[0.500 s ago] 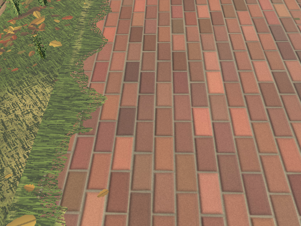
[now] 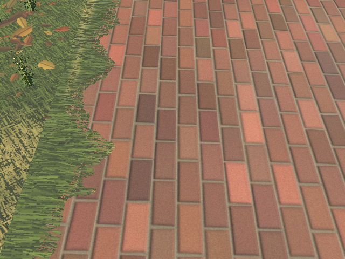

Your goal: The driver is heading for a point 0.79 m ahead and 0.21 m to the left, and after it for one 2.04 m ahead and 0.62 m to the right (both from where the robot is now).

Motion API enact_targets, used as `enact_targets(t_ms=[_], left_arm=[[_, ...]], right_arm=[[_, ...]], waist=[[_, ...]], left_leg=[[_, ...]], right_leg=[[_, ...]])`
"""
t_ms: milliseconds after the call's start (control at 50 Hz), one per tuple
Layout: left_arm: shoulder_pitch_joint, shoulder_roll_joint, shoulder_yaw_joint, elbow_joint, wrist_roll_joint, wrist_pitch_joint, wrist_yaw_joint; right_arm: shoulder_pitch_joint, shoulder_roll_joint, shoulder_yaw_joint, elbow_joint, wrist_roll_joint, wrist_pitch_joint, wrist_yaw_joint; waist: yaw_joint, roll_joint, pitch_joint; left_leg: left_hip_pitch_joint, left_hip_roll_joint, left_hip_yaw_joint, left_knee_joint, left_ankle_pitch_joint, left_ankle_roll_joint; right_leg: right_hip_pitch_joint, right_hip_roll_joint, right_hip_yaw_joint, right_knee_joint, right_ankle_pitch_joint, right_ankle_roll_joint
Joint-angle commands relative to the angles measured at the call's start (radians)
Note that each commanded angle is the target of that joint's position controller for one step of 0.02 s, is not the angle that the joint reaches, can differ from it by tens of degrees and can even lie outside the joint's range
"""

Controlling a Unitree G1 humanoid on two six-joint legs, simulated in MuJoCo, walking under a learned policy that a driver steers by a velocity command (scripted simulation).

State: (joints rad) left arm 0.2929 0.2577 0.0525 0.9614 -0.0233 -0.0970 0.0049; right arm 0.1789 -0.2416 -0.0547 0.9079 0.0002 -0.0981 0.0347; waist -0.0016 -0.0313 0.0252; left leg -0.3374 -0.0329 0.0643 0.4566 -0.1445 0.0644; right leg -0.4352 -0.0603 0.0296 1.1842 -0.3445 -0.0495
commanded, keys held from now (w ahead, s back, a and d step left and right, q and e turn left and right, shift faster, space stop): w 0.34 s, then w+q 0.66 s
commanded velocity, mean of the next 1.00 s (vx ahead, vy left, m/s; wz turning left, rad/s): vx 0.50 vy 0.00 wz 0.26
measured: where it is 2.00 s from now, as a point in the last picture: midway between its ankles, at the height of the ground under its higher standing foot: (130, 127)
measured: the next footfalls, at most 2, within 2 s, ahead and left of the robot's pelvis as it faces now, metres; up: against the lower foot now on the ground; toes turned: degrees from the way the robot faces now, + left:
right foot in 0.42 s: +0.41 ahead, -0.15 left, +0.00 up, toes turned -1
left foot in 1.00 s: +0.66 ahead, +0.14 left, +0.00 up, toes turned +21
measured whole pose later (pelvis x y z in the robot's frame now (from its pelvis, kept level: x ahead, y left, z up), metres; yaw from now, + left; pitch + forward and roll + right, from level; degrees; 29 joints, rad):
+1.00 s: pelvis +0.53 +0.01 -0.02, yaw +18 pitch +1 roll -2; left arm 0.32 0.26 0.09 0.97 -0.02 -0.05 0.03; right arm 0.05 -0.24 -0.08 0.78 0.03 -0.03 0.05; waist 0.03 0.01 0.04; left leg -0.51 0.01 0.08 0.61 -0.12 0.13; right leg 0.07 -0.10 -0.31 0.51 -0.45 0.06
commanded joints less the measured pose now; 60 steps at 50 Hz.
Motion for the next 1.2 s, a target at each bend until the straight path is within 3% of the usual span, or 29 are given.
enact_targets(t_ms=[20,80,200,300,360,400,420,440,460,480,500,520,540,560,580,660,780,880,940,980,1000,1020,1040,1060,1080,1100,1120,1160,1200], left_arm=[[0.056,0.053,0.024,-0.047,0.006,0.01,0.01],[-0.031,0.058,0.03,-0.079,0.014,0.022,0.015],[-0.237,0.03,0.022,-0.14,0.014,0.011,-0.002],[-0.376,0.029,0.009,-0.191,0.003,0.001,-0.029],[-0.381,0.05,0.012,-0.21,0.002,-0.01,-0.045],[-0.237,0.098,0.037,-0.177,0.005,-0.018,-0.041],[-0.055,0.153,0.064,-0.124,0.009,-0.02,-0.033],[0.139,0.24,0.085,-0.093,0.026,-0.019,-0.019],[0.159,0.266,0.085,-0.075,0.03,-0.015,-0.026],[0.129,0.159,0.058,-0.088,0.025,-0.016,-0.024],[0.042,0.118,0.044,-0.102,0.021,-0.018,-0.02],[-0.035,0.095,0.035,-0.112,0.023,-0.021,-0.021],[-0.08,0.068,0.028,-0.111,0.028,-0.023,-0.023],[-0.09,0.05,0.023,-0.103,0.039,-0.028,-0.027],[-0.099,0.055,0.027,-0.094,0.04,-0.028,-0.026],[-0.081,0.087,0.039,-0.07,0.042,-0.032,-0.006],[-0.031,0.121,0.048,-0.051,0.036,-0.016,0.02],[0.042,0.149,0.061,-0.026,0.016,0.013,0.024],[0.002,0.192,0.073,-0.04,0.002,0.03,0.027],[-0.044,0.208,0.073,-0.055,-0.006,0.043,0.028],[-0.038,0.18,0.062,-0.077,0.013,0.036,0.029],[0.023,0.03,0.02,-0.138,0.034,0.001,0.017],[-0.061,0.101,0.026,-0.16,-0.007,-0.049,-0.001],[-0.136,0.123,0.032,-0.183,-0.038,-0.068,-0.01],[-0.138,0.116,0.031,-0.173,-0.023,-0.073,-0.005],[-0.138,0.132,0.042,-0.16,0.008,-0.066,0.005],[-0.116,0.137,0.049,-0.156,0.019,-0.05,0.006],[-0.092,0.12,0.05,-0.157,0.024,-0.024,0.004],[-0.129,0.092,0.04,-0.158,0.03,-0.008,0.004]], right_arm=[[0.022,-0.079,-0.013,-0.024,-0.007,-0.018,0.004],[0.075,-0.125,-0.022,0.002,-0.006,-0.021,-0.014],[0.173,-0.138,-0.019,0.038,0.006,-0.006,-0.038],[0.258,-0.147,-0.024,0.083,0.013,0.013,-0.043],[0.259,-0.159,-0.033,0.094,0.019,0.026,-0.048],[0.213,-0.172,-0.036,0.083,0.022,0.034,-0.048],[0.192,-0.15,-0.027,0.07,0.017,0.035,-0.047],[0.195,-0.109,-0.009,0.038,-0.004,0.031,-0.045],[0.332,0.024,0.025,0.047,0.016,0.011,-0.037],[0.263,-0.108,-0.007,0.06,0.043,-0.004,-0.037],[0.176,-0.147,-0.021,0.03,0.056,-0.009,-0.039],[0.136,-0.132,-0.022,0.025,0.051,-0.006,-0.046],[0.124,-0.117,-0.03,0.026,0.038,0.005,-0.052],[0.147,-0.094,-0.033,0.031,0.034,0.018,-0.049],[0.178,-0.059,-0.031,0.033,0.04,0.031,-0.047],[0.098,-0.056,-0.041,-0.007,0.032,0.065,-0.049],[-0.075,-0.038,-0.033,-0.075,0.019,0.055,-0.017],[-0.206,-0.032,-0.022,-0.156,0.023,0.056,0.015],[-0.152,-0.077,-0.042,-0.178,0.025,0.062,0.025],[0.099,-0.163,-0.091,-0.124,0.032,0.063,0.016],[0.25,-0.262,-0.129,-0.088,0.03,0.071,-0.007],[0.185,-0.353,-0.136,-0.116,0.033,0.063,-0.013],[0.23,-0.279,-0.108,-0.13,0.013,0.051,-0.006],[0.208,-0.21,-0.089,-0.123,0.005,0.037,-0.005],[0.136,-0.168,-0.077,-0.134,0.015,0.027,-0.003],[0.065,-0.129,-0.065,-0.151,0.017,0.023,-0.005],[0.029,-0.114,-0.056,-0.17,0.01,0.022,-0.009],[0.027,-0.132,-0.057,-0.173,0.008,0.017,-0.02],[0.067,-0.141,-0.056,-0.154,0.006,0.012,-0.033]], waist=[[0.022,0.125,-0.059],[0.017,0.086,-0.013],[-0.042,0.086,0.023],[-0.085,0.084,0.069],[-0.061,0.1,0.061],[0.032,0.122,-0.022],[0.111,0.104,-0.136],[0.163,-0.03,-0.309],[0.088,-0.294,-0.439],[0.12,-0.162,-0.363],[0.104,-0.118,-0.22],[0.069,-0.038,-0.149],[0.042,-0.022,-0.088],[0.018,-0.054,-0.065],[-0.008,-0.078,-0.067],[-0.013,-0.025,0.002],[0.031,-0.008,0.049],[0.067,-0.007,0.089],[0.003,-0.058,0.019],[-0.142,-0.052,-0.117],[-0.193,0.067,-0.204],[-0.056,0.312,-0.275],[-0.117,0.19,-0.374],[-0.117,0.143,-0.254],[-0.065,0.052,-0.157],[-0.028,0.034,-0.124],[0.004,0.037,-0.101],[0.032,0.045,-0.087],[0.017,0.051,-0.064]], left_leg=[[0.138,0.253,-0.281,-0.299,0.077,0.165],[0.143,0.252,-0.227,-0.335,0.168,0.177],[0.224,0.22,-0.143,-0.351,0.178,0.133],[0.371,0.268,-0.141,-0.303,0.183,0.133],[0.429,0.302,-0.161,-0.23,0.29,0.116],[0.399,0.272,-0.151,-0.077,0.558,0.091],[0.299,0.212,-0.118,0.12,0.581,0.062],[0.063,0.127,-0.068,0.457,0.24,0.022],[-0.284,-0.028,-0.113,0.752,-0.426,-0.02],[-0.369,0.028,-0.222,0.86,-0.423,-0.009],[-0.413,0.075,-0.196,0.866,-0.327,0.001],[-0.367,0.123,-0.177,0.828,-0.237,-0.002],[-0.33,0.149,-0.174,0.781,-0.181,-0.004],[-0.26,0.17,-0.187,0.752,-0.147,0.0],[-0.243,0.176,-0.177,0.736,-0.13,-0.005],[-0.345,0.185,-0.189,0.649,-0.011,-0.02],[-0.374,0.163,-0.11,0.354,0.202,-0.027],[-0.412,0.14,-0.033,0.226,0.109,0.006],[-0.241,0.056,0.053,0.21,-0.037,0.056],[0.112,-0.035,0.081,0.12,-0.006,0.118],[0.41,0.08,-0.14,0.074,-0.019,0.177],[0.689,0.329,-0.752,-0.074,-0.146,0.37],[0.731,0.375,-0.907,-0.194,-0.202,0.38],[0.662,0.344,-0.743,-0.181,-0.133,0.325],[0.498,0.294,-0.595,-0.173,-0.022,0.278],[0.366,0.252,-0.496,-0.177,0.069,0.244],[0.273,0.23,-0.455,-0.203,0.129,0.238],[0.192,0.224,-0.399,-0.227,0.241,0.245],[0.166,0.201,-0.31,-0.256,0.315,0.227]], right_leg=[[-0.141,-0.094,0.038,-0.024,0.094,-0.001],[-0.232,-0.104,0.03,-0.146,0.202,0.024],[-0.263,-0.065,-0.007,-0.482,0.455,0.036],[-0.292,-0.034,-0.025,-0.622,0.409,0.023],[-0.231,-0.014,-0.029,-0.674,0.307,-0.01],[0.012,0.046,-0.069,-0.713,0.274,-0.04],[0.281,0.038,-0.057,-0.7,0.308,-0.071],[0.614,-0.183,0.183,-0.676,0.313,-0.136],[0.883,-0.385,0.624,-0.813,0.137,-0.268],[0.804,-0.349,0.608,-0.86,0.05,-0.222],[0.662,-0.321,0.442,-0.881,0.093,-0.172],[0.515,-0.286,0.331,-0.917,0.171,-0.148],[0.406,-0.25,0.238,-0.962,0.206,-0.133],[0.328,-0.22,0.155,-0.977,0.306,-0.111],[0.308,-0.218,0.12,-1.007,0.283,-0.125],[0.28,-0.214,-0.012,-1.061,0.362,-0.134],[0.352,-0.199,-0.168,-1.078,0.4,-0.105],[0.519,-0.247,-0.228,-1.004,0.508,-0.092],[0.552,-0.25,-0.271,-0.833,0.941,-0.062],[0.463,-0.2,-0.304,-0.483,1.05,-0.015],[0.207,-0.151,-0.305,-0.164,0.706,0.037],[-0.234,0.086,-0.183,0.207,-0.187,0.099],[-0.34,0.081,0.058,0.282,-0.225,0.068],[-0.412,0.03,0.057,0.254,-0.151,0.036],[-0.371,-0.022,0.057,0.143,-0.064,0.023],[-0.288,-0.056,0.055,0.048,-0.02,0.026],[-0.222,-0.073,0.058,0.006,0.014,0.033],[-0.174,-0.081,0.042,-0.079,0.04,0.063],[-0.191,-0.082,0.013,-0.184,0.146,0.083]])
Velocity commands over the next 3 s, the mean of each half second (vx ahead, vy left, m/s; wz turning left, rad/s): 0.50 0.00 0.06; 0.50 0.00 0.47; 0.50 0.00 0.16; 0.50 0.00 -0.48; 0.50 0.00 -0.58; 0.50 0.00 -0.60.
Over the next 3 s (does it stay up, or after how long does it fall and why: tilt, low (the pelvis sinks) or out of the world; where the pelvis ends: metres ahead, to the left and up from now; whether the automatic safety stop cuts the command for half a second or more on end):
stays up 1.63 0.11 -0.01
